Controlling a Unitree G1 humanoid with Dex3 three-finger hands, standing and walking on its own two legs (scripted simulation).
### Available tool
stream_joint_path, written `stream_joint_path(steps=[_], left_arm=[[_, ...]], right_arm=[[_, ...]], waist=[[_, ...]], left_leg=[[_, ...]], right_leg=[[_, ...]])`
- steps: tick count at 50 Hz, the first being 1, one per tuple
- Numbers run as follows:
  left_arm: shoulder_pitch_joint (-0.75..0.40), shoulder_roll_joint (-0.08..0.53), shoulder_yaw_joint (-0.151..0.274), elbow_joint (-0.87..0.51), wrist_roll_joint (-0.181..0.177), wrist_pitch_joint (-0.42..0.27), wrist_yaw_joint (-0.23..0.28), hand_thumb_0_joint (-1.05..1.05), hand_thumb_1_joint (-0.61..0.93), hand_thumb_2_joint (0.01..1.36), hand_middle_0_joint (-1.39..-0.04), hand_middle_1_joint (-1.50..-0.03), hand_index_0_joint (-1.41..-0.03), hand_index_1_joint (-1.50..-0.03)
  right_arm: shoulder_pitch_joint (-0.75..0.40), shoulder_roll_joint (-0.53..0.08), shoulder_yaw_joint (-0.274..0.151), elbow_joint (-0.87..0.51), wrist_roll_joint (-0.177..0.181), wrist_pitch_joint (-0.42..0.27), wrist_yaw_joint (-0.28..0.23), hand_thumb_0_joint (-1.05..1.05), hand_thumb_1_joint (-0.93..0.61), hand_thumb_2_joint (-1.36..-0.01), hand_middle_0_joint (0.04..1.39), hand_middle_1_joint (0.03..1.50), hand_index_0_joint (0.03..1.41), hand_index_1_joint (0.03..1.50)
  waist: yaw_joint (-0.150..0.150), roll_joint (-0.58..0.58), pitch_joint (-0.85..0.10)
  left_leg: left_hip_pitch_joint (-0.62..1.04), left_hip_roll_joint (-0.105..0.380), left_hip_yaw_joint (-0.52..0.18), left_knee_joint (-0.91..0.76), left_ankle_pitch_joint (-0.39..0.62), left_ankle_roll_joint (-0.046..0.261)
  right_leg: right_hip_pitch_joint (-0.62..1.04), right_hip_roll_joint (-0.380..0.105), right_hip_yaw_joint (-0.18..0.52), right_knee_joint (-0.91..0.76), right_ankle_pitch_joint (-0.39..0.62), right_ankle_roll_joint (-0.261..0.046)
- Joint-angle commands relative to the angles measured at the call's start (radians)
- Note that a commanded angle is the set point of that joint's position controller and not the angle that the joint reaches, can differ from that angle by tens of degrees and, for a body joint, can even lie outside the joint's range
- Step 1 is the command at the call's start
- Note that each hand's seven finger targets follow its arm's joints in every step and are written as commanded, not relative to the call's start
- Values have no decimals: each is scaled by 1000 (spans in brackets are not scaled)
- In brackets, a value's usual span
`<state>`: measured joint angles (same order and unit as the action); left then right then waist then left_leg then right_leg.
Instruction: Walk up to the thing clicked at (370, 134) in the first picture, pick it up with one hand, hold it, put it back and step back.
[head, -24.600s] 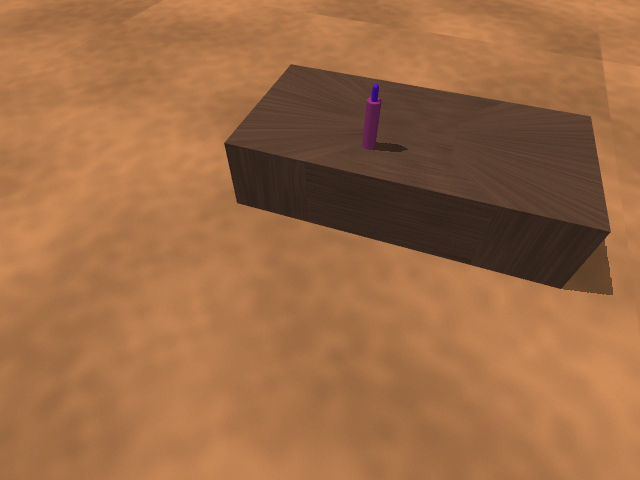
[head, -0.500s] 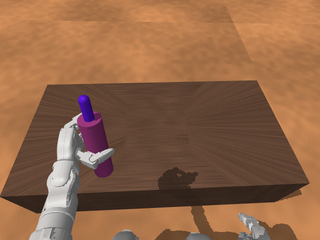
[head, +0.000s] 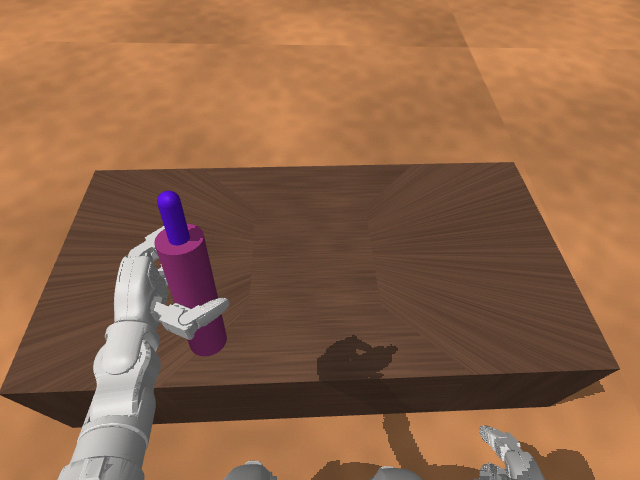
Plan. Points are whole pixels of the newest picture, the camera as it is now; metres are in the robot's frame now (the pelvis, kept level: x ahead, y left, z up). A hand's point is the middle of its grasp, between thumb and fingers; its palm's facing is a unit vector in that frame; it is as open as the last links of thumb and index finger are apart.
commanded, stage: hold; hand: left
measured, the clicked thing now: (191, 279) +0.33 +0.16 +0.07
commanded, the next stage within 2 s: crouch in 0.38 s
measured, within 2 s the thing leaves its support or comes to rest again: neither
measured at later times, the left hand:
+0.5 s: hand (188, 280) +0.34 +0.17 +0.05, palm faces +0.05 -1.00 -0.02, open 9.3 cm
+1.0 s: hand (216, 278) +0.42 +0.17 -0.07, palm faces +0.06 -1.00 +0.00, open 9.3 cm
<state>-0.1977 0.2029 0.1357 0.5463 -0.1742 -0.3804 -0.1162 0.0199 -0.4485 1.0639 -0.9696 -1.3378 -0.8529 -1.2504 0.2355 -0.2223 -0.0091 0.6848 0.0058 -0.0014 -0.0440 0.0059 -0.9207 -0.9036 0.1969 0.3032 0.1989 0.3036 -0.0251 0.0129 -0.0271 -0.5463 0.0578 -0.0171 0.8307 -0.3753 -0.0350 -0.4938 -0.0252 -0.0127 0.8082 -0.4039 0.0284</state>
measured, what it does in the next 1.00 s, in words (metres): lowers itself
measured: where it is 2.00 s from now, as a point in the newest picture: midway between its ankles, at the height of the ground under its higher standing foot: outside the picture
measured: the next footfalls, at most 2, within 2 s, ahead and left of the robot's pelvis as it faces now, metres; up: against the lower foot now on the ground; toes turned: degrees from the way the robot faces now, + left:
none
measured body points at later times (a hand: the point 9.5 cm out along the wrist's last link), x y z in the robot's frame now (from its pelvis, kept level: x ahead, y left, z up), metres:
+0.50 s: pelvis +0.00 +0.00 +0.00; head +0.04 +0.01 +0.45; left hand +0.33 +0.22 +0.05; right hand +0.12 -0.24 -0.11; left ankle +0.03 +0.14 -0.70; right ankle +0.01 -0.14 -0.70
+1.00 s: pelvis -0.03 +0.00 -0.09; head +0.10 +0.03 +0.34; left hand +0.41 +0.22 -0.07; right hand +0.04 -0.27 -0.20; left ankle +0.03 +0.14 -0.70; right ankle +0.00 -0.14 -0.70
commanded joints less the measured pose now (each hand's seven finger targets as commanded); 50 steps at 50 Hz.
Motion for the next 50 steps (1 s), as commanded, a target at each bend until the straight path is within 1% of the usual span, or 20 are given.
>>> stream_joint_path(steps=[1, 2, 3, 5, 11, 15, 16, 17, 22, 24, 25, 27, 28, 33, 36, 38, 40, 43, 45, 50], left_arm=[[-338, 144, 70, -264, -28, -95, 16, 0, 152, 1310, -1368, -1522, -1392, -1517], [-356, 120, 45, -290, -31, -96, 15, 0, 142, 1305, -1369, -1522, -1394, -1516], [-417, 164, 68, -363, -30, -104, 18, 0, 146, 1307, -1364, -1518, -1387, -1514], [-334, 137, 55, -263, -22, -87, 18, 0, 154, 1308, -1378, -1525, -1402, -1521], [-365, 127, 47, -252, -24, -89, 13, 0, 155, 1310, -1379, -1533, -1404, -1526], [-388, 147, 57, -348, -27, -101, 19, 0, 157, 1301, -1393, -1534, -1417, -1527], [-363, 125, 34, -316, -26, -98, 17, 0, 142, 1294, -1390, -1536, -1418, -1527], [-345, 127, 50, -297, -29, -93, 21, 0, 130, 1303, -1387, -1535, -1411, -1530], [-425, 156, 55, -355, -21, -99, 34, 0, 133, 1295, -1365, -1515, -1389, -1510], [-341, 113, 38, -242, -21, -88, 30, 0, 211, 1356, -1312, -1509, -1338, -1505], [-376, 138, 58, -293, -24, -93, 31, 0, 160, 1276, -1357, -1457, -1376, -1453], [-384, 100, 29, -234, -24, -97, 27, 0, 186, 1286, -1384, -1492, -1408, -1483], [-412, 130, 64, -252, -28, -108, 29, 0, 192, 1298, -1396, -1509, -1421, -1499], [-500, 105, 45, -119, -10, -142, 20, 0, 154, 1295, -1396, -1509, -1423, -1499], [-585, 154, 92, -2, 3, -187, 12, 0, 127, 1286, -1387, -1511, -1419, -1497], [-634, 158, 110, 70, 9, -224, 8, 0, 108, 1292, -1393, -1517, -1423, -1505], [-736, 215, 138, 107, 17, -271, 8, 0, 101, 1293, -1392, -1522, -1425, -1508], [-835, 228, 152, 170, 19, -321, 6, 0, 84, 1302, -1408, -1534, -1438, -1523], [-888, 238, 149, 191, 20, -347, 5, 0, 54, 1314, -1396, -1525, -1418, -1523], [-975, 323, 207, 290, 48, -370, 11, 0, 58, 1321, -1387, -1511, -1402, -1515]], right_arm=[[-16, -133, -40, -120, 4, -33, -12, 0, -916, -903, 200, 300, 200, 300], [-18, -132, -39, -122, 5, -34, -11, 0, -917, -903, 200, 300, 200, 300], [-16, -135, -41, -119, 3, -36, -12, 0, -916, -904, 200, 300, 200, 300], [-17, -137, -44, -116, 6, -34, -16, 0, -920, -904, 200, 300, 200, 300], [-9, -137, -46, -116, 3, -33, -9, 0, -919, -904, 200, 300, 200, 300], [-8, -136, -47, -128, 6, -33, -7, 0, -923, -904, 200, 300, 200, 300], [-14, -134, -43, -128, 5, -34, -6, 0, -928, -905, 200, 300, 200, 300], [-15, -139, -47, -131, 7, -35, -4, 0, -926, -905, 200, 300, 200, 300], [-9, -138, -45, -128, 6, -35, -6, 0, -919, -903, 200, 300, 200, 300], [-9, -131, -40, -118, 4, -36, -6, 0, -894, -906, 201, 301, 201, 300], [-11, -136, -46, -117, 6, -38, -5, 0, -889, -898, 201, 300, 201, 300], [-13, -132, -43, -120, 3, -36, -3, 0, -891, -898, 200, 300, 200, 300], [-12, -138, -47, -115, 1, -38, 0, 0, -889, -897, 200, 300, 200, 300], [20, -137, -54, -80, -13, -38, 8, 0, -884, -895, 200, 300, 200, 300], [27, -145, -59, -62, -24, -40, 19, 0, -880, -893, 200, 300, 200, 300], [56, -148, -63, -59, -35, -41, 29, 0, -875, -891, 200, 300, 200, 300], [61, -147, -55, -69, -44, -43, 37, 0, -873, -890, 200, 300, 200, 300], [90, -162, -54, -77, -59, -42, 46, 0, -873, -891, 200, 300, 200, 300], [96, -164, -44, -85, -65, -43, 53, 0, -874, -894, 200, 300, 200, 300], [129, -188, -40, -65, -77, -26, 60, 0, -880, -896, 200, 300, 200, 300]], waist=[[-2, -2, -306], [-9, -9, -291], [-3, 38, -325], [-12, 2, -284], [-7, 21, -293], [1, 30, -331], [-4, 32, -312], [1, 24, -311], [-12, 28, -307], [-18, -6, -260], [-3, 11, -277], [-20, -10, -277], [-12, -1, -279], [-52, -17, -266], [-57, -15, -243], [-72, -29, -311], [-76, 38, -344], [-97, 68, -493], [-90, 114, -592], [-92, 156, -701]], left_leg=[[171, -42, 28, -110, 209, 31], [171, -40, 26, -115, 206, 31], [186, -43, 29, -110, 217, 30], [185, -39, 24, -118, 210, 32], [174, -36, 21, -114, 221, 31], [196, -37, 21, -116, 232, 27], [192, -38, 20, -118, 220, 26], [188, -34, 16, -123, 214, 25], [184, -35, 19, -124, 185, 28], [161, -35, 19, -117, 185, 32], [164, -35, 18, -123, 186, 29], [158, -33, 14, -113, 179, 31], [142, -35, 16, -108, 177, 31], [84, -35, 17, -45, 181, 41], [-10, -35, 10, 5, 88, 39], [-57, -32, 2, 68, 87, 40], [-109, -35, -6, 123, 39, 35], [-139, -31, -25, 229, 64, 34], [-162, -33, -30, 295, 107, 33], [-268, -28, -46, 412, 135, 35]], right_leg=[[94, 33, -19, -125, 278, -26], [96, 34, -21, -122, 277, -26], [100, 30, -15, -122, 288, -27], [77, 35, -22, -125, 273, -26], [75, 35, -24, -113, 278, -31], [98, 36, -26, -112, 283, -33], [93, 37, -26, -115, 270, -32], [87, 41, -30, -112, 259, -35], [74, 38, -24, -121, 245, -32], [59, 37, -24, -119, 249, -28], [67, 36, -26, -116, 246, -31], [53, 38, -27, -112, 238, -30], [55, 35, -25, -107, 239, -31], [-43, 29, -15, -67, 263, -27], [-146, 29, -13, -17, 166, -34], [-209, 32, -14, 45, 155, -37], [-301, 33, -14, 110, 100, -44], [-421, 41, -27, 215, 93, -51], [-471, 40, -31, 280, 112, -57], [-591, 47, -35, 407, 114, -66]])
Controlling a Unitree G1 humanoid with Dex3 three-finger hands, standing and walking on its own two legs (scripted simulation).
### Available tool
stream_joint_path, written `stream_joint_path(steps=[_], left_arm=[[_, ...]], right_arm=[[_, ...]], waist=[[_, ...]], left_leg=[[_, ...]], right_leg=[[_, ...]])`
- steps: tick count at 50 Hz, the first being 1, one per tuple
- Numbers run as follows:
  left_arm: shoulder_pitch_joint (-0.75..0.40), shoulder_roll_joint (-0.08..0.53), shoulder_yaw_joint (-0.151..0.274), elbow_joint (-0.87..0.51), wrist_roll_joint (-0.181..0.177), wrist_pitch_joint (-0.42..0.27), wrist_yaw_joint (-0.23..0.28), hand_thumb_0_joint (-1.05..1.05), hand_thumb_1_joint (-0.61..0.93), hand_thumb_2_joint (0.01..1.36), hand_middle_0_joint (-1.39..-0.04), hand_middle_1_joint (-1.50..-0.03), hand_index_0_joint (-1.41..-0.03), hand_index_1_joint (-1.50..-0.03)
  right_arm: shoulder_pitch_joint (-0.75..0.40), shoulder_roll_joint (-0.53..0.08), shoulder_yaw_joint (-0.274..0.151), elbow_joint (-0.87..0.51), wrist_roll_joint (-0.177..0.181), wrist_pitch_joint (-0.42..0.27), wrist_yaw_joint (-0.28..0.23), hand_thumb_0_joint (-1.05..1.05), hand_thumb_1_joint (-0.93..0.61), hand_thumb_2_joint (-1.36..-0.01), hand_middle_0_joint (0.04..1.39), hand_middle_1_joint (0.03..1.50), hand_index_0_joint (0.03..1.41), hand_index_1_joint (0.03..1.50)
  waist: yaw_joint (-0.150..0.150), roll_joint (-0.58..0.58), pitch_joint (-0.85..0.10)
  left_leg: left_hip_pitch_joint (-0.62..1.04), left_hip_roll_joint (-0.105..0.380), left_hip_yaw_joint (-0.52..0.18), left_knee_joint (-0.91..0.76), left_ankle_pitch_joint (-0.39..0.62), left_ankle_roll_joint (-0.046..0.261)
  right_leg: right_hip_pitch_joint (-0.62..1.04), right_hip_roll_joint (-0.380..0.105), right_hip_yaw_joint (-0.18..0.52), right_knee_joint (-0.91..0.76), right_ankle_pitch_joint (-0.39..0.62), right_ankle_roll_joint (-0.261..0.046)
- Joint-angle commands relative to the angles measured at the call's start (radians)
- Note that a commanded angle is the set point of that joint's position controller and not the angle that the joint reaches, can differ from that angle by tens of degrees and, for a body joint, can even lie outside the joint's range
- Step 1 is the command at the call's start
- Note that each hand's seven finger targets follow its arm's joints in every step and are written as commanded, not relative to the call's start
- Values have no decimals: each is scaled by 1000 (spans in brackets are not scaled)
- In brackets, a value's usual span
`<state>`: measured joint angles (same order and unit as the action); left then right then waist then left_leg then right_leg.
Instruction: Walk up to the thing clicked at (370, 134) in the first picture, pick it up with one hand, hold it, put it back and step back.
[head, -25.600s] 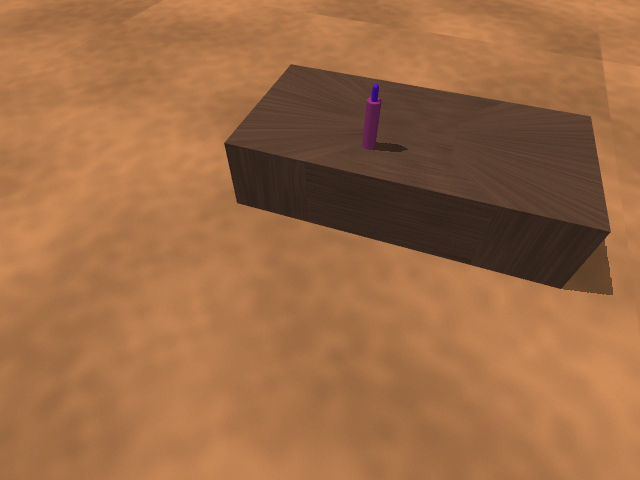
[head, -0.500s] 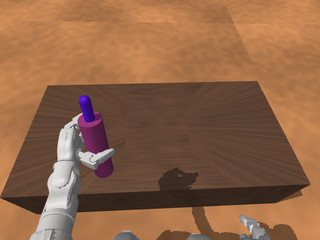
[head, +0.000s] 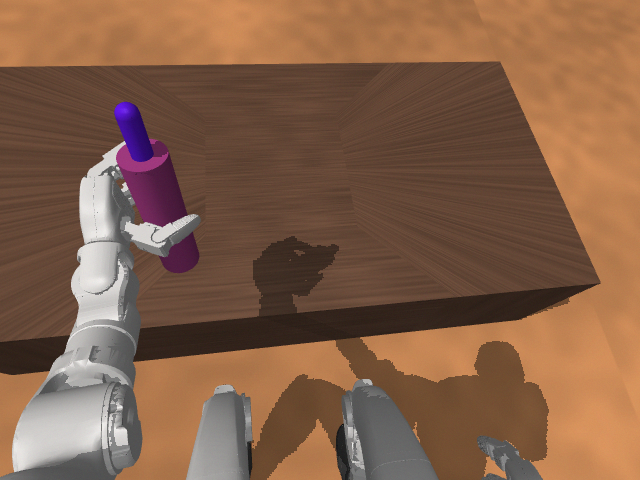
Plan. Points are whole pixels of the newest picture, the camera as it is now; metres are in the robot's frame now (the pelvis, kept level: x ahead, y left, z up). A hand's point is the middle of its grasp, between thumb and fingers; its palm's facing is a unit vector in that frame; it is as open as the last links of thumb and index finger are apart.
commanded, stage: crouch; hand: left
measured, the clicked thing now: (158, 198) +0.44 +0.17 +0.04
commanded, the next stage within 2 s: lower in 0.86 s
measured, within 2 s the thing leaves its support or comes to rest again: neither
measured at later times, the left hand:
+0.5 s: hand (180, 191) +0.52 +0.17 -0.08, palm faces +0.11 -0.99 -0.02, open 9.3 cm
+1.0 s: hand (188, 189) +0.56 +0.17 -0.13, palm faces +0.13 -0.99 -0.03, open 9.3 cm
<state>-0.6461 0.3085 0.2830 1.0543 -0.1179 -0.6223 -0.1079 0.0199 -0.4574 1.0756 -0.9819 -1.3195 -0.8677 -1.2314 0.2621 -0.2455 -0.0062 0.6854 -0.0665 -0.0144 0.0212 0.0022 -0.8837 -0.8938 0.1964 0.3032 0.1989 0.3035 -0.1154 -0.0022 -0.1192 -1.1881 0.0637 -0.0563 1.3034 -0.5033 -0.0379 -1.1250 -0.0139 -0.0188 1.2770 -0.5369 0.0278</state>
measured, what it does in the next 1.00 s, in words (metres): lowers itself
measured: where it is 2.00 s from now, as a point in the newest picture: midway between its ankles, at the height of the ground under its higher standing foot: outside the picture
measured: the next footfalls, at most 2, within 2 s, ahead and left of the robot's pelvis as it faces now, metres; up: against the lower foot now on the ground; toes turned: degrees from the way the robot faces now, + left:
none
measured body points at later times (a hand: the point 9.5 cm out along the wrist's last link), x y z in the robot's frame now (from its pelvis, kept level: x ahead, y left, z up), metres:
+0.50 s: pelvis -0.02 +0.00 -0.10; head +0.17 +0.03 +0.31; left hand +0.51 +0.22 -0.08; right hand +0.00 -0.26 -0.22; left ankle +0.06 +0.14 -0.61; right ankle +0.04 -0.14 -0.61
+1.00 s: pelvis -0.02 +0.00 -0.14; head +0.20 +0.03 +0.25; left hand +0.54 +0.22 -0.12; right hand -0.01 -0.26 -0.26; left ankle +0.05 +0.14 -0.61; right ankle +0.04 -0.14 -0.61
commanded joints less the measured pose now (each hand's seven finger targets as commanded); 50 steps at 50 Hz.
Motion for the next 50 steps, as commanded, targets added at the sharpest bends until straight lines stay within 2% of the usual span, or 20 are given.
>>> stream_joint_path(steps=[1, 5, 7, 8, 11, 15, 17, 20, 22, 23, 26, 30, 31, 33, 35, 38, 42, 43, 45, 50], left_arm=[[-559, 233, 66, -213, 0, -126, 6, 0, 68, 1329, -1399, -1516, -1413, -1522], [-622, 331, 141, -183, 10, -108, 21, 0, 101, 1336, -1404, -1510, -1415, -1518], [-657, 333, 151, -184, 10, -99, 22, 0, 106, 1334, -1404, -1518, -1418, -1521], [-670, 310, 135, -168, 19, -89, 23, 0, 126, 1333, -1404, -1518, -1421, -1518], [-703, 359, 160, -159, 44, -77, 34, 0, 159, 1316, -1402, -1496, -1420, -1494], [-713, 340, 149, -83, 59, -55, 34, 0, 157, 1319, -1405, -1509, -1431, -1499], [-755, 403, 187, -123, 66, -60, 52, 0, 139, 1310, -1402, -1499, -1426, -1491], [-779, 362, 150, -101, 76, -46, 45, 0, 126, 1312, -1404, -1504, -1428, -1498], [-797, 432, 179, -123, 85, -43, 48, 0, 123, 1298, -1402, -1488, -1420, -1486], [-812, 408, 171, -110, 83, -39, 50, 0, 131, 1306, -1402, -1493, -1422, -1490], [-849, 397, 157, -119, 86, -32, 51, 0, 119, 1311, -1398, -1492, -1414, -1493], [-891, 463, 178, -174, 97, -26, 61, 0, 98, 1295, -1392, -1472, -1402, -1478], [-872, 426, 167, -127, 93, -17, 56, 0, 96, 1304, -1387, -1478, -1399, -1484], [-910, 422, 158, -134, 91, -8, 58, 0, 69, 1297, -1374, -1468, -1383, -1477], [-903, 463, 174, -116, 102, 1, 65, 0, 77, 1297, -1365, -1453, -1370, -1465], [-910, 444, 159, -97, 105, 9, 67, 0, 29, 1291, -1363, -1457, -1368, -1470], [-936, 473, 176, -116, 103, 15, 69, 0, 26, 1283, -1360, -1448, -1366, -1460], [-952, 454, 158, -120, 107, 20, 67, 0, 25, 1280, -1363, -1456, -1373, -1465], [-948, 502, 188, -132, 111, 23, 71, 0, 34, 1272, -1356, -1440, -1363, -1451], [-956, 476, 184, -104, 108, 39, 76, 0, 12, 1233, -1384, -1428, -1374, -1453]], right_arm=[[103, -167, -43, -69, -7, -10, -4, 0, -882, -897, 200, 300, 200, 300], [119, -166, -39, -54, -8, 10, 3, 0, -890, -900, 200, 300, 200, 300], [127, -167, -38, -46, -8, 15, 10, 0, -899, -902, 200, 300, 200, 300], [141, -168, -42, -35, -9, 20, 12, 0, -904, -903, 200, 300, 200, 300], [157, -173, -44, -12, -13, 29, 15, 0, -902, -902, 200, 300, 200, 300], [151, -178, -41, -3, -14, 32, 19, 0, -903, -901, 200, 300, 200, 300], [158, -179, -37, -2, -15, 35, 20, 0, -896, -899, 200, 300, 200, 300], [166, -180, -35, -2, -17, 34, 25, 0, -903, -902, 200, 300, 200, 300], [165, -181, -31, -3, -18, 35, 22, 0, -906, -903, 200, 300, 200, 300], [174, -178, -28, -3, -18, 36, 23, 0, -907, -904, 200, 300, 200, 300], [173, -180, -25, -1, -21, 39, 28, 0, -910, -905, 200, 300, 200, 300], [187, -185, -22, 0, -24, 45, 26, 0, -910, -906, 200, 300, 200, 300], [192, -187, -21, 8, -24, 45, 28, 0, -911, -907, 200, 300, 200, 300], [197, -188, -19, 10, -25, 44, 27, 0, -914, -907, 200, 300, 200, 300], [193, -187, -14, 10, -27, 47, 25, 0, -911, -907, 200, 300, 200, 300], [179, -187, -13, 7, -27, 50, 28, 0, -915, -907, 200, 300, 200, 300], [182, -196, -13, 5, -25, 54, 24, 0, -913, -906, 200, 300, 200, 300], [193, -194, -12, 3, -26, 53, 24, 0, -916, -906, 200, 300, 200, 300], [193, -197, -10, 3, -25, 57, 23, 0, -913, -906, 200, 300, 200, 300], [207, -198, -3, 1, -26, 61, 26, 0, -921, -907, 200, 299, 199, 299]], waist=[[-9, 168, -634], [-15, 132, -672], [-27, 133, -701], [-47, 138, -709], [-56, 151, -706], [-79, 162, -630], [-68, 181, -664], [-89, 206, -687], [-77, 212, -708], [-92, 205, -702], [-93, 242, -723], [-85, 280, -786], [-98, 267, -783], [-110, 264, -775], [-104, 255, -762], [-105, 259, -737], [-110, 259, -749], [-123, 273, -763], [-106, 277, -770], [-121, 261, -773]], left_leg=[[337, -34, 0, -35, 262, 44], [183, -31, 9, 34, 216, 56], [161, -27, 6, 62, 205, 58], [158, -24, 4, 79, 216, 60], [145, -21, -10, 102, 190, 57], [85, -18, -26, 115, 95, 52], [61, -18, -20, 136, 102, 52], [78, -16, -30, 168, 161, 51], [51, -16, -19, 195, 168, 56], [30, -16, -21, 206, 167, 56], [42, -14, -26, 220, 152, 51], [49, -14, -25, 250, 213, 49], [49, -12, -28, 265, 237, 50], [22, -13, -27, 282, 228, 53], [-19, -13, -17, 299, 208, 58], [-40, -12, -19, 303, 145, 55], [-54, -11, -26, 322, 140, 53], [-48, -12, -25, 325, 150, 54], [-56, -12, -26, 327, 158, 51], [-86, -10, -25, 375, 204, 56]], right_leg=[[40, 34, -20, -52, 260, -63], [83, 33, 12, -22, 263, -50], [65, 33, 17, 1, 255, -48], [34, 34, 12, 15, 267, -48], [-42, 40, -9, 50, 228, -55], [-162, 42, -29, 89, 130, -65], [-144, 42, -22, 107, 138, -63], [-206, 41, -34, 147, 176, -69], [-194, 45, -27, 155, 186, -64], [-197, 43, -29, 163, 192, -64], [-256, 42, -28, 188, 163, -68], [-244, 43, -31, 221, 212, -68], [-258, 42, -34, 233, 231, -67], [-273, 42, -32, 241, 230, -65], [-260, 42, -24, 240, 225, -59], [-311, 43, -27, 252, 163, -63], [-339, 44, -37, 280, 155, -65], [-335, 42, -35, 281, 168, -65], [-332, 43, -39, 296, 168, -66], [-349, 43, -38, 330, 209, -61]])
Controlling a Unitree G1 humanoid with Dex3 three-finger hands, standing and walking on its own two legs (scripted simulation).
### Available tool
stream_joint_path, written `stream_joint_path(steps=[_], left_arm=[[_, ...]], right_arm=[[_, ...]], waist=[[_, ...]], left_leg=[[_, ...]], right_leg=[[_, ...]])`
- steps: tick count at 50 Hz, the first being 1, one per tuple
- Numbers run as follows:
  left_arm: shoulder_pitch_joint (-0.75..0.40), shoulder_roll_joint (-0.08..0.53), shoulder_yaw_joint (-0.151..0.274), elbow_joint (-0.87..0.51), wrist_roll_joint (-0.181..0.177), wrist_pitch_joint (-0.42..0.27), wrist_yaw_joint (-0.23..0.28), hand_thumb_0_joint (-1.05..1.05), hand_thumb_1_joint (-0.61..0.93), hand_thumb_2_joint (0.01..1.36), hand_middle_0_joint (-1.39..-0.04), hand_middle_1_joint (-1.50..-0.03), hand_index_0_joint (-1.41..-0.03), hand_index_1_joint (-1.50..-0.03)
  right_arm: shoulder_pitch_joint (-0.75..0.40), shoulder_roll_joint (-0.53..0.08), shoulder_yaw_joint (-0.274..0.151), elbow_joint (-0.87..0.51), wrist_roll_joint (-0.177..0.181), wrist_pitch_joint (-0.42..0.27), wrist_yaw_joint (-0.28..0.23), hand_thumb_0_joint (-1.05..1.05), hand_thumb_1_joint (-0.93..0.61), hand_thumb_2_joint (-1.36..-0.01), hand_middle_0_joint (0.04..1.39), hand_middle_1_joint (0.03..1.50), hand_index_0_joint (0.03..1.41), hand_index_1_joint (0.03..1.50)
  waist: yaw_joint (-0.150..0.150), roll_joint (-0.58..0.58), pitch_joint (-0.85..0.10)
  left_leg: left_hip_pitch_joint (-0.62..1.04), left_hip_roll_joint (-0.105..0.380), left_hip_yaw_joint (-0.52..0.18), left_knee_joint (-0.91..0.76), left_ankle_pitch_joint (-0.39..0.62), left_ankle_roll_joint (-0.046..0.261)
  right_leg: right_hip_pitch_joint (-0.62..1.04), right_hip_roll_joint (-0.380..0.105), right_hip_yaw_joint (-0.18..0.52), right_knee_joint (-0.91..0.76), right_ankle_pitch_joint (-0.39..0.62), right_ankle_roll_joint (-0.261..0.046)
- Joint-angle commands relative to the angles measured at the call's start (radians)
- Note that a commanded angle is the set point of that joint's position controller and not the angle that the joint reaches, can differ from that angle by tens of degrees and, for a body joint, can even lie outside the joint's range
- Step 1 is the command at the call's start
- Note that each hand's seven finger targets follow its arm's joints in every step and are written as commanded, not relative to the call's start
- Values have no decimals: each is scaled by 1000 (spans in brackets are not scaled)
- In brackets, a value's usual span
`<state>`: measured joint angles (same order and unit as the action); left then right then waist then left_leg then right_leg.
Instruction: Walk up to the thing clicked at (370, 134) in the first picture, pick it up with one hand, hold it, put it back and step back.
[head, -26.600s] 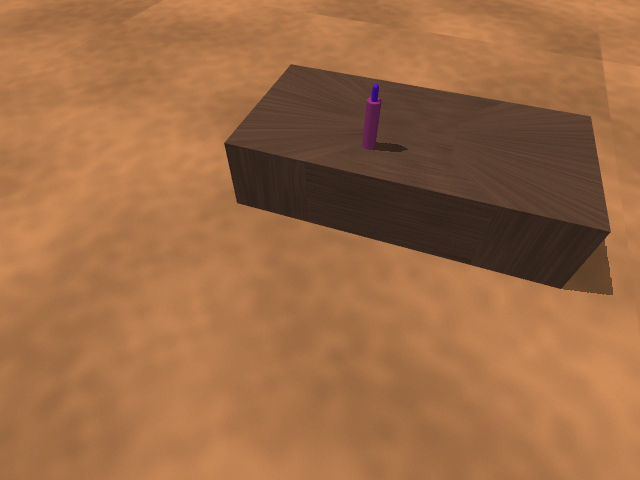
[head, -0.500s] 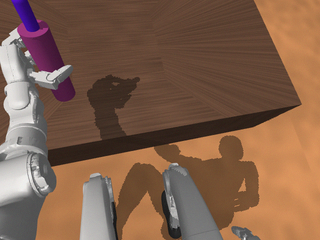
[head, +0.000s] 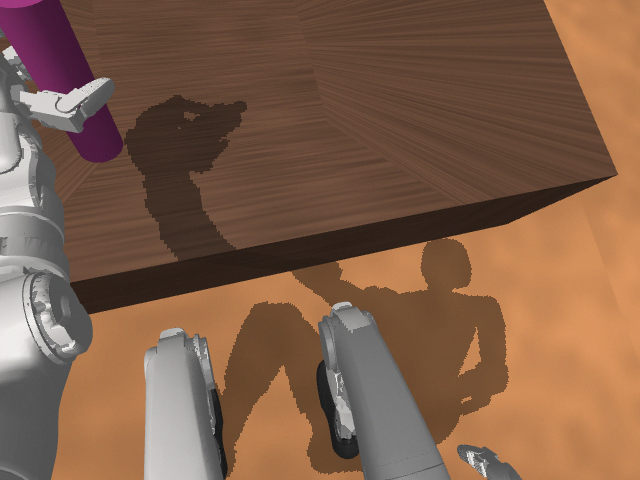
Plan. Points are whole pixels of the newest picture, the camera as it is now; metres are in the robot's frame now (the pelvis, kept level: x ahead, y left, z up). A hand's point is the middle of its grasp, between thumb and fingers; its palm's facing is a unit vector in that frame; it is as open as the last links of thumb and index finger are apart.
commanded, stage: lower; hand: left
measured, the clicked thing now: (54, 58) +0.56 +0.20 +0.04
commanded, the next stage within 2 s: loosen in 0.68 s
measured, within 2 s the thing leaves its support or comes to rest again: rests again in 1.82 s
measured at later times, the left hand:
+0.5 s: hand (88, 98) +0.57 +0.20 -0.05, palm faces +0.19 -0.98 -0.04, open 9.2 cm
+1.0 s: hand (85, 99) +0.58 +0.21 -0.06, palm faces +0.18 -0.98 -0.03, open 9.3 cm
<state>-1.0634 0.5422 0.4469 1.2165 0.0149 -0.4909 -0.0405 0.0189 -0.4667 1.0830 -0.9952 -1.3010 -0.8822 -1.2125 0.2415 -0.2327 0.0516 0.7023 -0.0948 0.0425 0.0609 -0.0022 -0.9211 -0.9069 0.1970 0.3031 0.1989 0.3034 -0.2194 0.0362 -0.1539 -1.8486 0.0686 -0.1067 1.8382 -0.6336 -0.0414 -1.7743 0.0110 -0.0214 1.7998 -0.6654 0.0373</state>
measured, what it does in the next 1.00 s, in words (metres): lowers itself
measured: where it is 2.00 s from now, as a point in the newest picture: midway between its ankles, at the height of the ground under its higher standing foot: (277, 437)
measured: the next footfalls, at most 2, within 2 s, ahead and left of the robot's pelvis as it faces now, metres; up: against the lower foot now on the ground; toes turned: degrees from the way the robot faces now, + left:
none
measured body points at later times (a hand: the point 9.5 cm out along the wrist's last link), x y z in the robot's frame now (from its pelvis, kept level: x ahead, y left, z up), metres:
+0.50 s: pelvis -0.01 +0.00 -0.07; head +0.22 +0.04 +0.32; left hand +0.56 +0.25 -0.05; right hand -0.01 -0.27 -0.18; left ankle +0.07 +0.14 -0.47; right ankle +0.07 -0.14 -0.47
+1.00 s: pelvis -0.02 +0.00 -0.10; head +0.21 +0.04 +0.28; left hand +0.56 +0.26 -0.06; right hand -0.01 -0.27 -0.21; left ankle +0.07 +0.14 -0.47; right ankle +0.07 -0.14 -0.47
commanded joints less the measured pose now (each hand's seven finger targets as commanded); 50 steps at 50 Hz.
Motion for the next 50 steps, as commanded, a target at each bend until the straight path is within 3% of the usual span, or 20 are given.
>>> stream_joint_path(steps=[1, 2, 3, 5, 9, 11, 14, 15, 17, 20, 22, 23, 24, 30, 32, 37, 39, 40, 45, 50], left_arm=[[-526, 237, 18, -250, -26, -91, 6, 0, 5, 1235, -1374, -1426, -1363, -1451], [-512, 223, 11, -200, -18, -89, 5, 0, 0, 1232, -1374, -1433, -1369, -1454], [-484, 230, 18, -173, -14, -90, 7, 0, 27, 1233, -1384, -1431, -1376, -1453], [-552, 278, 31, -235, -4, -109, 9, 0, 39, 1233, -1376, -1428, -1373, -1446], [-556, 278, 30, -231, -4, -109, 1, 0, 53, 1256, -1386, -1443, -1380, -1464], [-574, 320, 55, -263, -1, -110, 6, 0, 43, 1255, -1383, -1445, -1376, -1468], [-622, 314, 39, -291, 14, -108, 11, 0, 41, 1252, -1377, -1432, -1363, -1460], [-595, 288, 26, -236, 17, -99, 8, 0, 40, 1253, -1362, -1421, -1345, -1452], [-631, 330, 49, -284, 15, -102, 20, 0, 33, 1252, -1361, -1417, -1344, -1450], [-664, 314, 22, -293, 18, -96, 25, 0, 36, 1237, -1351, -1408, -1339, -1434], [-656, 332, 33, -276, 23, -88, 30, 0, 25, 1250, -1352, -1412, -1339, -1441], [-638, 297, 10, -219, 22, -79, 25, 0, 41, 1252, -1338, -1408, -1326, -1436], [-655, 317, 20, -260, 22, -83, 26, 0, 48, 1250, -1332, -1405, -1323, -1430], [-599, 324, 36, -184, 16, -61, 11, 0, 71, 1242, -1347, -1408, -1338, -1432], [-648, 367, 48, -242, 19, -66, 10, 0, 73, 1262, -1360, -1425, -1350, -1450], [-606, 311, 13, -177, 23, -46, -4, 0, 105, 1263, -1363, -1423, -1355, -1445], [-607, 333, 33, -169, 28, -45, -2, 0, 93, 1267, -1373, -1432, -1368, -1452], [-598, 315, 20, -150, 30, -40, -3, 0, 62, 1187, -1421, -1421, -1438, -1418], [-637, 321, 14, -185, 25, -33, -8, 0, -158, 787, -1200, -1094, -1227, -1071], [-624, 300, -7, -168, 26, -13, -8, 0, -409, 513, -888, -753, -892, -751]], right_arm=[[220, -210, -59, -14, 2, 3, -14, 0, -919, -907, 200, 299, 199, 299], [227, -207, -54, -14, -2, 2, -12, 0, -921, -906, 200, 299, 199, 299], [214, -211, -55, -14, -1, 3, -13, 0, -921, -906, 200, 299, 199, 299], [223, -210, -53, -15, -7, 6, -11, 0, -917, -904, 200, 299, 199, 299], [229, -215, -50, -24, -11, 8, -5, 0, -920, -906, 200, 299, 199, 299], [237, -225, -51, -22, -16, 10, -5, 0, -921, -907, 200, 299, 199, 299], [247, -231, -56, -17, -23, 17, -2, 0, -924, -909, 200, 299, 199, 299], [241, -234, -55, -9, -23, 17, -2, 0, -926, -910, 200, 299, 199, 299], [239, -235, -54, -6, -26, 22, -4, 0, -924, -909, 200, 299, 199, 299], [235, -236, -53, -5, -25, 25, -2, 0, -919, -907, 200, 299, 199, 299], [237, -242, -54, -5, -22, 26, -4, 0, -915, -906, 200, 299, 199, 299], [229, -244, -49, -5, -24, 27, -5, 0, -916, -906, 200, 299, 199, 299], [235, -245, -49, -4, -24, 27, -6, 0, -910, -904, 200, 299, 199, 299], [231, -252, -36, -10, -21, 33, -8, 0, -913, -905, 200, 299, 200, 299], [239, -252, -35, -13, -23, 37, -9, 0, -915, -905, 200, 299, 200, 299], [235, -255, -28, -13, -21, 42, -7, 0, -908, -903, 200, 299, 200, 299], [238, -256, -28, -16, -23, 46, -7, 0, -905, -901, 200, 299, 200, 299], [237, -255, -27, -16, -24, 47, -6, 0, -917, -899, 200, 299, 200, 299], [227, -256, -27, -27, -23, 52, -6, 0, -921, -893, 200, 300, 200, 300], [213, -264, -29, -30, -23, 55, -13, 0, -918, -896, 200, 300, 200, 300]], waist=[[-19, 217, -717], [-36, 206, -673], [-25, 181, -653], [-26, 215, -673], [-31, 222, -726], [-21, 241, -771], [-31, 286, -811], [-36, 294, -767], [-33, 279, -763], [-42, 314, -750], [-45, 298, -737], [-62, 288, -704], [-60, 283, -710], [-55, 234, -698], [-56, 244, -724], [-65, 240, -646], [-70, 215, -645], [-71, 207, -624], [-71, 218, -639], [-74, 230, -608]], left_leg=[[549, -15, 28, -146, 320, 61], [500, -17, 30, -135, 296, 63], [478, -17, 28, -133, 262, 64], [457, -20, 35, -114, 239, 63], [446, -19, 40, -71, 281, 63], [456, -18, 41, -48, 320, 62], [505, -15, 36, -27, 357, 56], [499, -16, 32, -26, 338, 52], [435, -18, 39, -9, 280, 56], [431, -18, 38, -9, 224, 49], [414, -18, 34, -4, 196, 49], [398, -18, 32, 8, 182, 51], [377, -19, 34, 12, 172, 51], [315, -24, 35, 60, 201, 58], [299, -26, 42, 73, 195, 61], [256, -26, 36, 86, 168, 56], [235, -26, 38, 95, 146, 60], [220, -26, 41, 103, 140, 61], [206, -28, 43, 102, 96, 59], [219, -26, 34, 93, 60, 54]], right_leg=[[286, 19, -36, -183, 327, -69], [276, 17, -36, -179, 314, -68], [251, 18, -38, -173, 283, -70], [244, 18, -34, -156, 268, -70], [258, 20, -35, -111, 310, -66], [265, 21, -35, -92, 342, -65], [223, 21, -41, -67, 355, -69], [184, 17, -47, -54, 329, -72], [199, 18, -44, -50, 303, -67], [154, 17, -54, -26, 251, -73], [124, 18, -62, -16, 224, -73], [109, 16, -62, -13, 216, -72], [115, 18, -64, -8, 215, -71], [124, 15, -66, 27, 244, -64], [144, 17, -60, 24, 249, -61], [85, 23, -74, 55, 221, -67], [88, 24, -75, 48, 208, -64], [81, 26, -76, 52, 204, -63], [79, 25, -76, 58, 172, -64], [35, 24, -84, 61, 141, -69]])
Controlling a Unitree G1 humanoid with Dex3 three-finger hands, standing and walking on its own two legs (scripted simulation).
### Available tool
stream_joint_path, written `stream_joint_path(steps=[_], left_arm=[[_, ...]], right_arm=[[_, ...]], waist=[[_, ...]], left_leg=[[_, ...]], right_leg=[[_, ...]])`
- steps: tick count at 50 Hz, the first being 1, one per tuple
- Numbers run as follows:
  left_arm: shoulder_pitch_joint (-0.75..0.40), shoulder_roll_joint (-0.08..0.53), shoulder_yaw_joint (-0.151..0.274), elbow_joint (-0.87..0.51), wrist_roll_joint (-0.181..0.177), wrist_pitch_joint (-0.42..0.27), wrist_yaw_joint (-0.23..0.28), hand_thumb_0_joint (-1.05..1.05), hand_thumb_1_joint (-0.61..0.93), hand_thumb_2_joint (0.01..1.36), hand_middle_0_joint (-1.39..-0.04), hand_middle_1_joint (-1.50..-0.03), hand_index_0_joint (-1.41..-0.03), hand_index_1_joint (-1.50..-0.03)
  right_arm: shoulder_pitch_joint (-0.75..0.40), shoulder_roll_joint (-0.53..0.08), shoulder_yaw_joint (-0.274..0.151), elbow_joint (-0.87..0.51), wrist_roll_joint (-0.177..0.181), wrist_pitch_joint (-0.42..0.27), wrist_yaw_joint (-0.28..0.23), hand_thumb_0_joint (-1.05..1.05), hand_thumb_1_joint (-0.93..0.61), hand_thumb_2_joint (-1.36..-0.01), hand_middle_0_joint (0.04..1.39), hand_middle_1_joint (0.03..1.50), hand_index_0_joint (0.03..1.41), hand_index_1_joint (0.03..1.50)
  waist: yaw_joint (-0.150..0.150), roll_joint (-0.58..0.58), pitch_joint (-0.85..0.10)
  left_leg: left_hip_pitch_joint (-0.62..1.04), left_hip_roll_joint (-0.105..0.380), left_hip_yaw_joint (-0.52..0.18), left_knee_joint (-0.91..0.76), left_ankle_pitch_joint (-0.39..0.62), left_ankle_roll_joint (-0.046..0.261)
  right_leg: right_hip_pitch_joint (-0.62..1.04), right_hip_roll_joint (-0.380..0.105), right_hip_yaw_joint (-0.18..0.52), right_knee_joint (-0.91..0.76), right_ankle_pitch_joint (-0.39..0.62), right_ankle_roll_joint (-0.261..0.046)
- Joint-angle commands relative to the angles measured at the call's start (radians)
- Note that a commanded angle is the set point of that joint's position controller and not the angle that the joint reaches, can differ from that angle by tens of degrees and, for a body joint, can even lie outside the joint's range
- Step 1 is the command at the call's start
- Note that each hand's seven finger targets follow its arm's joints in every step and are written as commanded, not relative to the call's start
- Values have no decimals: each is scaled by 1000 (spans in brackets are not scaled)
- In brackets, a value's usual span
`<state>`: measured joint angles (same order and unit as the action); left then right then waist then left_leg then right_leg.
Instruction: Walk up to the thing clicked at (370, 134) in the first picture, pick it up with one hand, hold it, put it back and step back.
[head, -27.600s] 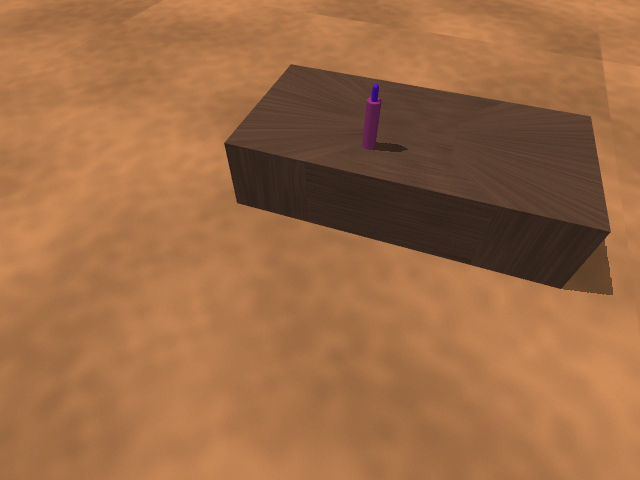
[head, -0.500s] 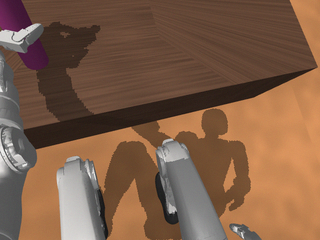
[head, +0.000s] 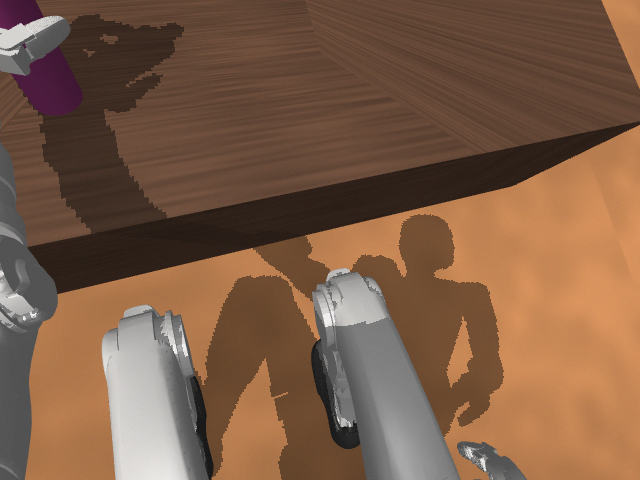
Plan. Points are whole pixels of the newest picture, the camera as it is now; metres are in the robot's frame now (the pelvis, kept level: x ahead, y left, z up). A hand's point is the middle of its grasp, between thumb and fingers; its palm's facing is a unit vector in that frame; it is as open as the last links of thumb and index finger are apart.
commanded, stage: open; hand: left
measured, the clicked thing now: out of the picture +0.59 +0.21 +0.06
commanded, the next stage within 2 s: withdraw in 0.42 s
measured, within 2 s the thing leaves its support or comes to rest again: rests again in 0.82 s
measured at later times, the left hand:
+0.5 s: hand out of the picture +0.60 +0.22 +0.04, palm faces +0.21 -0.98 -0.02, open 15.6 cm
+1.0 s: hand out of the picture +0.59 +0.28 +0.14, palm faces +0.24 -0.97 -0.08, open 17.8 cm
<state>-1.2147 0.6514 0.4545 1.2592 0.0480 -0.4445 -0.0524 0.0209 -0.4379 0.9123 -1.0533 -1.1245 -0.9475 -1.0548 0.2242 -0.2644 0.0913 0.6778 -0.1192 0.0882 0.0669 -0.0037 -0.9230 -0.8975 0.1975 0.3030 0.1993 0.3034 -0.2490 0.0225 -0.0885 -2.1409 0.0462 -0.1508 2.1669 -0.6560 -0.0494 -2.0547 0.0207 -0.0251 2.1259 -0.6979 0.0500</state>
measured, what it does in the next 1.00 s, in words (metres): rises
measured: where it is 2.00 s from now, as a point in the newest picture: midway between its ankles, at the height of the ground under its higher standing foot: (269, 429)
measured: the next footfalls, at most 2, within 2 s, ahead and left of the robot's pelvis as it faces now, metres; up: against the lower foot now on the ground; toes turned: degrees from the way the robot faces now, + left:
none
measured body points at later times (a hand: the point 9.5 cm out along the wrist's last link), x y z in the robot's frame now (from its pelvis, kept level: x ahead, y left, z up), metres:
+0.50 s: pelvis +0.01 +0.00 +0.00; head +0.25 +0.05 +0.38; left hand +0.58 +0.27 +0.04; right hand +0.02 -0.27 -0.11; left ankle +0.08 +0.14 -0.37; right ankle +0.09 -0.14 -0.37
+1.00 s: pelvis +0.01 +0.00 +0.06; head +0.23 +0.04 +0.45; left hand +0.57 +0.33 +0.14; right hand +0.04 -0.27 -0.05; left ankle +0.08 +0.14 -0.37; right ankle +0.09 -0.14 -0.37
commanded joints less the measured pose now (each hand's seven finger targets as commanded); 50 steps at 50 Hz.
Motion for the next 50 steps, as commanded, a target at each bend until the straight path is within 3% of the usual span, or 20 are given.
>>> stream_joint_path(steps=[1, 3, 9, 11, 14, 17, 19, 20, 24, 26, 28, 31, 33, 36, 37, 41, 44, 48, 49, 50], left_arm=[[-471, 188, -22, -219, -8, -56, 1, 0, -435, 475, -849, -710, -851, -708], [-480, 213, -5, -256, -8, -51, 4, 0, -505, 410, -784, -632, -780, -638], [-440, 186, 3, -257, -14, -29, 7, 0, -532, 296, -626, -465, -608, -480], [-424, 169, -7, -248, -13, -26, 8, 0, -541, 259, -561, -405, -541, -421], [-440, 201, 13, -298, -8, -28, 15, 0, -531, 222, -498, -340, -473, -361], [-399, 160, 0, -247, -13, -24, 12, 0, -555, 169, -412, -268, -390, -285], [-466, 219, 23, -348, -12, -40, 17, 0, -572, 127, -357, -213, -335, -230], [-444, 210, 21, -338, -9, -37, 15, 0, -571, 115, -345, -202, -324, -217], [-422, 161, -3, -291, -14, -25, 10, 0, -605, 44, -259, -106, -232, -125], [-429, 209, 29, -317, -11, -29, 15, 0, -610, 22, -240, -85, -216, -102], [-394, 161, -9, -262, -8, -23, 3, 0, -611, 36, -111, -76, -103, -84], [-423, 260, 50, -348, -5, -30, 2, 0, -611, 37, -71, -51, -61, -61], [-449, 294, 61, -407, -10, -22, -4, 0, -611, 39, -65, -44, -52, -55], [-450, 304, 67, -430, -12, 5, -7, 0, -611, 37, -60, -43, -47, -55], [-458, 367, 94, -449, -15, 16, -6, 0, -611, 35, -64, -37, -49, -52], [-490, 388, 67, -454, -15, 66, -32, 0, -611, 37, -59, -42, -51, -50], [-352, 287, 13, -243, -33, 122, -68, 0, -611, 5, -43, -21, -44, -19], [-416, 341, 8, -321, -52, 119, -116, 0, -611, 0, -40, -23, -59, -4], [-378, 300, -8, -259, -60, 124, -128, 0, -531, 41, -61, -36, -57, -36], [-490, 566, 60, -361, 80, 167, -68, 0, -517, 47, -69, -61, -70, -56]], right_arm=[[234, -232, -68, -9, 4, 10, -19, 0, -914, -895, 200, 300, 200, 300], [235, -238, -74, -16, 6, 14, -21, 0, -916, -896, 200, 300, 200, 300], [246, -236, -74, -22, 8, 20, -18, 0, -924, -901, 201, 300, 201, 300], [234, -232, -72, -30, 11, 25, -18, 0, -925, -902, 201, 300, 201, 300], [245, -235, -82, -28, 12, 27, -16, 0, -926, -903, 201, 300, 201, 300], [232, -234, -80, -36, 13, 28, -17, 0, -928, -904, 201, 300, 201, 300], [242, -233, -82, -30, 11, 30, -18, 0, -926, -904, 201, 300, 201, 300], [248, -231, -84, -34, 11, 32, -17, 0, -926, -904, 201, 300, 201, 300], [247, -226, -83, -29, 10, 30, -18, 0, -929, -905, 201, 300, 201, 300], [249, -228, -83, -26, 8, 31, -18, 0, -928, -904, 201, 300, 201, 300], [237, -229, -79, -30, 11, 30, -15, 0, -923, -902, 201, 300, 201, 300], [250, -242, -87, -34, 13, 39, -19, 0, -916, -902, 201, 300, 201, 300], [241, -240, -92, -42, 19, 42, -21, 0, -920, -903, 201, 300, 201, 300], [253, -234, -100, -48, 26, 47, -30, 0, -923, -904, 201, 300, 201, 300], [250, -238, -102, -51, 31, 49, -37, 0, -923, -904, 201, 300, 201, 300], [262, -231, -106, -55, 49, 49, -55, 0, -918, -903, 201, 300, 201, 300], [257, -229, -98, -45, 64, 41, -63, 0, -913, -899, 201, 300, 201, 300], [247, -233, -98, -64, 79, 21, -72, 0, -894, -891, 201, 300, 201, 300], [244, -229, -96, -64, 83, 17, -72, 0, -881, -900, 200, 302, 201, 302], [255, -240, -105, -60, 77, 47, -66, 0, -913, -909, 200, 302, 200, 302]], waist=[[-42, 261, -683], [-28, 271, -710], [-26, 251, -727], [-28, 261, -714], [-17, 265, -736], [-33, 230, -685], [-19, 256, -737], [-13, 265, -769], [-34, 225, -719], [-15, 231, -739], [-26, 234, -708], [3, 276, -777], [19, 294, -814], [14, 300, -838], [22, 283, -853], [0, 280, -845], [-23, 197, -710], [-2, 230, -723], [-12, 209, -684], [41, 277, -814]], left_leg=[[517, -5, 78, -240, 98, 59], [539, -5, 75, -246, 116, 56], [545, -6, 78, -218, 212, 63], [554, -6, 74, -224, 217, 61], [564, -5, 77, -222, 216, 62], [522, -5, 76, -227, 174, 67], [532, -6, 81, -222, 183, 65], [563, -7, 82, -227, 211, 64], [523, -4, 85, -212, 214, 71], [519, -6, 90, -207, 212, 72], [536, -4, 80, -219, 205, 68], [592, -2, 81, -228, 247, 64], [615, -3, 83, -247, 233, 63], [635, -2, 87, -278, 212, 64], [630, -2, 91, -280, 197, 69], [669, 0, 88, -349, 179, 74], [639, 4, 83, -395, 139, 82], [714, 5, 80, -437, 180, 77], [720, 7, 73, -447, 187, 77], [879, 5, 78, -522, 234, 76]], right_leg=[[322, 13, -82, -257, 187, -83], [320, 13, -82, -252, 196, -86], [360, 9, -77, -246, 281, -79], [345, 7, -78, -240, 276, -81], [349, 9, -75, -241, 277, -81], [345, 8, -76, -256, 249, -77], [371, 9, -70, -251, 260, -78], [382, 6, -70, -248, 277, -79], [385, 11, -67, -259, 292, -73], [405, 11, -64, -259, 291, -72], [358, 10, -73, -248, 268, -78], [381, 8, -72, -244, 295, -81], [389, 8, -66, -251, 278, -83], [431, 5, -56, -284, 270, -81], [454, 8, -46, -306, 260, -78], [508, 6, -31, -383, 250, -77], [496, 6, -37, -443, 221, -75], [523, 4, -36, -472, 256, -82], [506, 4, -42, -476, 260, -83], [611, 7, -18, -553, 278, -89]])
